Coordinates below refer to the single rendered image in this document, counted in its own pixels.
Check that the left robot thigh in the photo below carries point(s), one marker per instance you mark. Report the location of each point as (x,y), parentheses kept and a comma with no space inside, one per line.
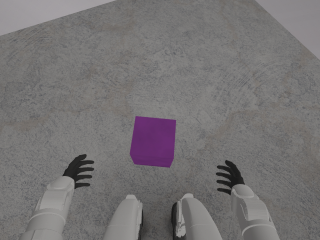
(124,221)

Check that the right robot hand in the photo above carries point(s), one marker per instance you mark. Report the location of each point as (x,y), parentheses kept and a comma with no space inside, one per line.
(234,176)

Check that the robot right forearm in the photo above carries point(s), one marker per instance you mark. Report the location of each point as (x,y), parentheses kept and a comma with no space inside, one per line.
(253,216)

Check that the left robot hand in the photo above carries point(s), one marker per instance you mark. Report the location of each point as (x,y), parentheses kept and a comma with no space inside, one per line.
(73,170)

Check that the robot left forearm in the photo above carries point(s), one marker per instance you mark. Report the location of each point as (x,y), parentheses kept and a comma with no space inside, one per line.
(51,210)

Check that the robot left shin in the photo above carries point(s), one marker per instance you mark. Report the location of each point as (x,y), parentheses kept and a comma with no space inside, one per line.
(131,196)

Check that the carton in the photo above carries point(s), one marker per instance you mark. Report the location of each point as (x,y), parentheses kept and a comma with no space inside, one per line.
(153,141)

